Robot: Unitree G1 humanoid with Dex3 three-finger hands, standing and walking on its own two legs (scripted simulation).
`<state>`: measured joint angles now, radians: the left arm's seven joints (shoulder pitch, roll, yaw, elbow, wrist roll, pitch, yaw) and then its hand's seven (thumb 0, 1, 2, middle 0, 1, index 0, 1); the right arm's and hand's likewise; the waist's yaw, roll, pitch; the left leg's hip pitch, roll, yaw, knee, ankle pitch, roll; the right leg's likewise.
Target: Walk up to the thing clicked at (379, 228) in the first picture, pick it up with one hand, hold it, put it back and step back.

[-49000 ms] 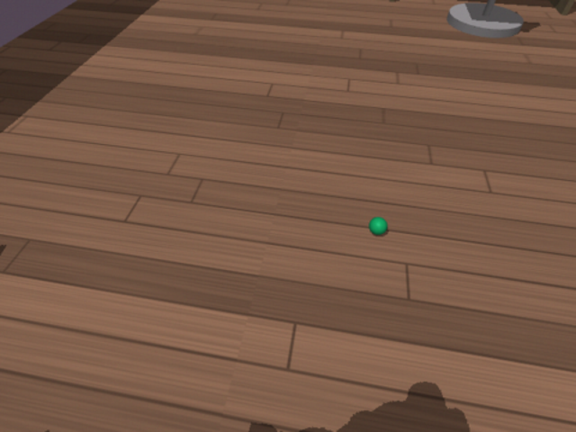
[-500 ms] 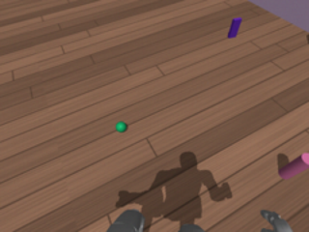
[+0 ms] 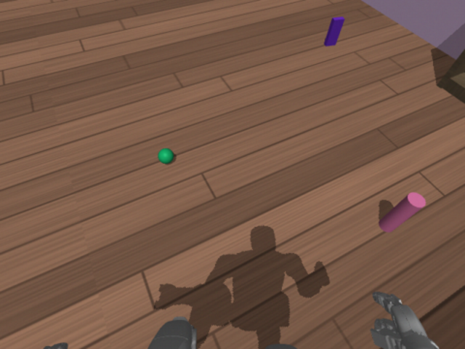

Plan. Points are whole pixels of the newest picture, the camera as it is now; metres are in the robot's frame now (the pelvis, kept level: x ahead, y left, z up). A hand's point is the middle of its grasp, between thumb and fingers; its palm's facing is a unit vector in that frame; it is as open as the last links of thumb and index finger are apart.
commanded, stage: step back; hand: left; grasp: from above
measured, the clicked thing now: (165, 156) +1.01 +0.34 -0.71
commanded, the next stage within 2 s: stand in 1.18 s
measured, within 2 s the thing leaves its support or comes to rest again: neither
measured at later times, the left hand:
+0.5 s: hand out of the picture -0.04 +0.30 -0.13, palm faces +0.10 -0.90 -0.41, open 7.4 cm
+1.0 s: hand out of the picture +0.05 +0.28 -0.13, palm faces +0.13 -0.91 -0.38, open 7.4 cm
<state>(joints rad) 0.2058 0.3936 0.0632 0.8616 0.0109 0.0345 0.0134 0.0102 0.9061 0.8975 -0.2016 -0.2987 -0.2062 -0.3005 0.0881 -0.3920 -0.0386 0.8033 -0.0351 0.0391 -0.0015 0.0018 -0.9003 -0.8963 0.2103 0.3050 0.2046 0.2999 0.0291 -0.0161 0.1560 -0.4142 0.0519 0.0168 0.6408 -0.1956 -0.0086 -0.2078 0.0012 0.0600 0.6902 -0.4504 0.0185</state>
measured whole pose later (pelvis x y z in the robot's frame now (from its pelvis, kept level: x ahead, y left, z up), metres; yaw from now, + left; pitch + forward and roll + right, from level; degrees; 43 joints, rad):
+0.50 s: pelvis -0.06 +0.01 +0.01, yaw +6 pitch -3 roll +1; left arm 0.25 0.41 0.07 0.96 0.03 0.01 0.00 0.01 0.91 0.90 -0.20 -0.30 -0.21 -0.30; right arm 0.27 -0.37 -0.06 0.97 -0.04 -0.01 0.04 0.00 -0.90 -0.90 0.21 0.30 0.20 0.30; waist 0.00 -0.01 0.06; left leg -0.20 -0.03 -0.03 0.57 -0.33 0.03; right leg -0.35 -0.03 0.01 0.88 -0.51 -0.02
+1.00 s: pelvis -0.01 +0.01 +0.01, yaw +8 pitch -2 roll +1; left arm 0.11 0.35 0.04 0.99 0.02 -0.02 0.00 0.01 0.90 0.90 -0.20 -0.30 -0.21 -0.30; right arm 0.17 -0.37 -0.04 1.02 -0.03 -0.01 0.00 0.00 -0.91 -0.90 0.21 0.30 0.20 0.30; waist 0.01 0.01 0.10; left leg -0.23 -0.01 -0.02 0.59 -0.31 -0.02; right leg -0.33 -0.07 -0.04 0.67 -0.30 0.01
